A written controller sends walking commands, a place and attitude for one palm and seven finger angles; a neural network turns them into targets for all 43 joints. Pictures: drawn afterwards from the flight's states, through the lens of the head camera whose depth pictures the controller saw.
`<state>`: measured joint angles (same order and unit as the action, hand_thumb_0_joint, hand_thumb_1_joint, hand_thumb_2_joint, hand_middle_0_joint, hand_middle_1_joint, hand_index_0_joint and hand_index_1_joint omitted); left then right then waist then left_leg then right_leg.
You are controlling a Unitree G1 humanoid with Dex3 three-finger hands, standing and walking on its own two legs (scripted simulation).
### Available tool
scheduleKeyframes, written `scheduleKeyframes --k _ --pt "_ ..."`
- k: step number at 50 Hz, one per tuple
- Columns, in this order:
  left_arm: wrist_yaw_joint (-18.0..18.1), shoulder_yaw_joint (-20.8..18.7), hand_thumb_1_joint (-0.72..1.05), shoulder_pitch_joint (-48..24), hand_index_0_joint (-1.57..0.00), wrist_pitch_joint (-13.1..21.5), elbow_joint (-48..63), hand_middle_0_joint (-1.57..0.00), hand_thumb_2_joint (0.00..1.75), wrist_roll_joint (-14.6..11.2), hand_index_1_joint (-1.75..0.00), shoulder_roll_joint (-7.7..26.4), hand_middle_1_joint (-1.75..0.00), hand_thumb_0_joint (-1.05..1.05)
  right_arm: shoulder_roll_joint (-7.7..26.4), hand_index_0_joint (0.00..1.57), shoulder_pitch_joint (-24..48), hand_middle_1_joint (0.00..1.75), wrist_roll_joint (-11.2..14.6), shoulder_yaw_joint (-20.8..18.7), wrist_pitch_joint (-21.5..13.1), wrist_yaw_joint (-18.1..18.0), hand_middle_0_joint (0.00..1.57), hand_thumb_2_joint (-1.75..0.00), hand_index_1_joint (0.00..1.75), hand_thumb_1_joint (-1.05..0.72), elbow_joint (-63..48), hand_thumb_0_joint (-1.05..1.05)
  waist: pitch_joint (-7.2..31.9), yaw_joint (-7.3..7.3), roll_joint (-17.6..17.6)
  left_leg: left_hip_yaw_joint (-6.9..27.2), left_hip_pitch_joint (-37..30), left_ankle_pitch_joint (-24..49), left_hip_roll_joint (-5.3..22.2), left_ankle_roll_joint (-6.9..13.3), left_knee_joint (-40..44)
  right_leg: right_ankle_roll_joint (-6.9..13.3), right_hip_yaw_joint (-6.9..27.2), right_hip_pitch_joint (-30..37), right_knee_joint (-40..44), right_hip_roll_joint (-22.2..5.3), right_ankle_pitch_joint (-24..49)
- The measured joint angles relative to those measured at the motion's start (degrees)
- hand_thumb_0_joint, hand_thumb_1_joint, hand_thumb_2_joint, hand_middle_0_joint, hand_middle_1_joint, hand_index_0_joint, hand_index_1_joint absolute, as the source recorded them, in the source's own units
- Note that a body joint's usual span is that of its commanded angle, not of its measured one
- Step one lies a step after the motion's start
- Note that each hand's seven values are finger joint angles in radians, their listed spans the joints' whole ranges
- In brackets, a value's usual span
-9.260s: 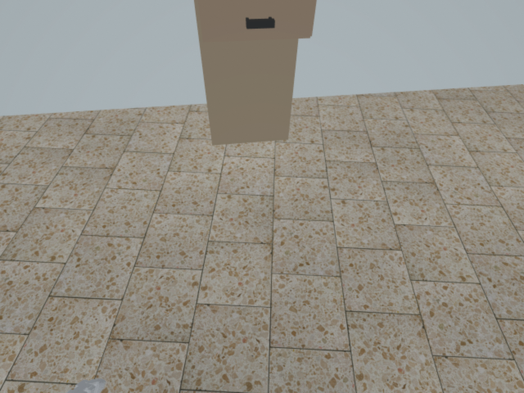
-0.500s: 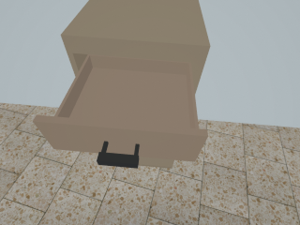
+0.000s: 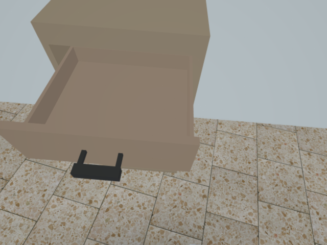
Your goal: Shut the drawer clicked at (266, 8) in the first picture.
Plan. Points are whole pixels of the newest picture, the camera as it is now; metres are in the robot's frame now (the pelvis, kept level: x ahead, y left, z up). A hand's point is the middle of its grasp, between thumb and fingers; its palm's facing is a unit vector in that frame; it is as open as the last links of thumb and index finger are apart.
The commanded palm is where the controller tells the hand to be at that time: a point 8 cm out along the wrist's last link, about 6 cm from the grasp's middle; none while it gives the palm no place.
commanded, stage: come to a stop and stand still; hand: left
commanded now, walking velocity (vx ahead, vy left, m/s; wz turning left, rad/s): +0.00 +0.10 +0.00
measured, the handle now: (99, 163) +0.28 +0.16 +0.05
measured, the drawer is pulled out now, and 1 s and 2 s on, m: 0.29 0.29 0.29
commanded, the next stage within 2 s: look again from close up in 0.94 s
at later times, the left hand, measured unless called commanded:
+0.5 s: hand out of the picture +0.06 +0.17 -0.16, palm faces +0.00 -0.98 -0.19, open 7.3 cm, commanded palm none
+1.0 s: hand out of the picture +0.02 +0.17 -0.17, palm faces +0.01 -0.99 -0.14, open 7.4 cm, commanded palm none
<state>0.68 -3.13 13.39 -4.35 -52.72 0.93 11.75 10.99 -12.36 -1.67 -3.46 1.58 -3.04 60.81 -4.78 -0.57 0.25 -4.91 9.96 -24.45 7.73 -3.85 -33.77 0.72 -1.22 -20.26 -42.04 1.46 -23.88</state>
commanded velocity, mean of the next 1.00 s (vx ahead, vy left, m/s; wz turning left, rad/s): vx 0.00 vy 0.04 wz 0.00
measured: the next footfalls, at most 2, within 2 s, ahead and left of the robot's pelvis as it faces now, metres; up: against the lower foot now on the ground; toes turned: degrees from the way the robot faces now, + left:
left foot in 0.24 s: +0.02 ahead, +0.10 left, +0.00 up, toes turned +2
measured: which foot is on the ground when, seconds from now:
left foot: down 0.00-0.02, up 0.04-0.22, down 0.24-1.00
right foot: down 0.00-1.00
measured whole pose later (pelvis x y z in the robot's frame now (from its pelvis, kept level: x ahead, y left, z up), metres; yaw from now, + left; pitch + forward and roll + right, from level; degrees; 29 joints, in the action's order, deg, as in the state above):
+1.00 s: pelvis +0.03 +0.01 +0.02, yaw -1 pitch +0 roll +0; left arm 2.6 1.3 18.1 0.2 -62.8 0.2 7.8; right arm 5.6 -17.8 0.2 1.0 -1.8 -2.5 65.8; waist -2.2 0.2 1.9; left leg -5.0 7.6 -15.8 -2.1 3.5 -23.3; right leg -1.6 0.8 -7.9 -23.7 -1.4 -15.8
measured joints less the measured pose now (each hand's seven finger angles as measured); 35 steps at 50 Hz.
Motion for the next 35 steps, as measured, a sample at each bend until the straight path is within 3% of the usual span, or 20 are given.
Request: scheduleKeyframes --k 1,3,5,7,9,12,16,35 --pt "-0.1 0.0 0.91 0.1 -0.20 0.7 0.7 -0.20 0.90 0.0 -0.30 0.6 -0.30 0.01 0.1 0.20 -0.2 0.30 0.2 0.0 0.2 0.1 0.20 -0.90 0.30 -0.91 -0.3 0.00 0.0 0.11 0.3 0.0 0.9 -0.7 0.1 -0.2 -2.1 0.2 0.3 1.6 4.6 -0.9 7.3" --pt "0.4 0.1 0.91 -0.8 -0.20 2.1 0.2 -0.20 0.90 0.2 -0.30 1.0 -0.30 0.01 0.4 0.20 0.2 0.30 1.0 -0.2 0.9 0.2 0.20 -0.90 0.30 -0.91 -0.6 0.00 -0.9 -0.16 -0.1 1.7 4.4 -3.8 0.4 0.7 -10.0 0.4 -0.6 2.6 5.1 -0.6 5.7" --pt "1.0 0.7 0.91 -1.6 -0.20 2.7 -0.5 -0.20 0.90 0.4 -0.30 0.7 -0.30 0.00 0.6 0.20 1.0 0.30 1.4 -0.1 1.6 0.1 0.20 -0.90 0.30 -0.91 -0.8 0.01 -1.5 -0.21 -0.5 3.9 7.6 -7.8 -1.4 1.3 -17.2 0.8 -1.3 3.7 5.6 -0.3 4.0" --pt "1.5 1.2 0.91 -1.7 -0.20 3.1 -0.9 -0.20 0.90 0.6 -0.30 0.3 -0.30 0.00 0.4 0.20 1.9 0.30 1.5 0.1 1.5 0.4 0.20 -0.90 0.30 -0.91 -1.2 0.01 -1.4 0.12 0.1 3.9 9.4 -7.9 -3.4 1.6 -19.6 1.1 -0.8 4.7 7.5 -0.3 4.7" --pt "1.8 2.0 0.91 -1.5 -0.20 3.2 -1.3 -0.20 0.90 0.6 -0.30 -0.1 -0.30 0.00 -0.2 0.20 2.5 0.30 1.7 0.5 0.8 0.7 0.20 -0.90 0.30 -0.91 -1.9 0.01 -1.0 0.32 0.8 2.9 8.8 -5.1 -5.1 1.8 -14.1 1.0 -0.1 5.4 9.2 -0.3 5.9" --pt "1.7 3.3 0.90 -0.9 -0.20 3.3 -1.8 -0.20 0.90 0.0 -0.30 -1.0 -0.30 0.00 -1.1 0.19 2.3 0.30 1.8 1.3 -0.8 1.2 0.20 -0.90 0.30 -0.91 -2.7 0.01 -0.1 0.07 0.3 1.9 4.9 5.6 -6.0 2.8 0.3 0.6 0.1 6.1 9.9 0.5 6.2" --pt "1.9 3.5 0.93 -1.2 -0.20 3.3 -2.3 -0.20 0.90 -0.4 -0.30 -0.9 -0.30 0.00 -3.3 0.20 1.7 0.30 1.8 1.9 -1.5 1.0 0.20 -0.90 0.30 -0.94 -1.9 0.00 0.7 0.96 1.9 0.7 2.6 7.6 -6.8 5.1 3.8 0.0 1.2 8.1 13.3 -0.1 7.7" --pt "1.7 4.4 0.91 3.5 -0.20 4.3 -6.9 -0.20 0.90 -0.8 -0.30 -1.8 -0.30 0.00 -3.0 0.20 -3.1 0.30 1.8 3.9 -2.9 0.8 0.20 -0.90 0.30 -0.94 2.6 0.01 2.2 0.89 1.8 0.0 -1.8 9.1 -9.2 6.7 10.5 -1.7 2.0 11.9 18.4 -2.3 8.6"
